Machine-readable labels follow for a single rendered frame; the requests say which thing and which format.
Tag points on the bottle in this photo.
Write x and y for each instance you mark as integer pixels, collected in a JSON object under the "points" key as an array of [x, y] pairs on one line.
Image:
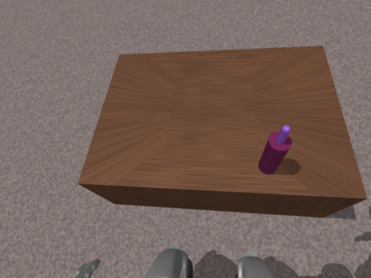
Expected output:
{"points": [[275, 150]]}

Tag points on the left robot hand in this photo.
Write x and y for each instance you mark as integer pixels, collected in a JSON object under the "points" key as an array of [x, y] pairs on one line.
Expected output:
{"points": [[86, 270]]}

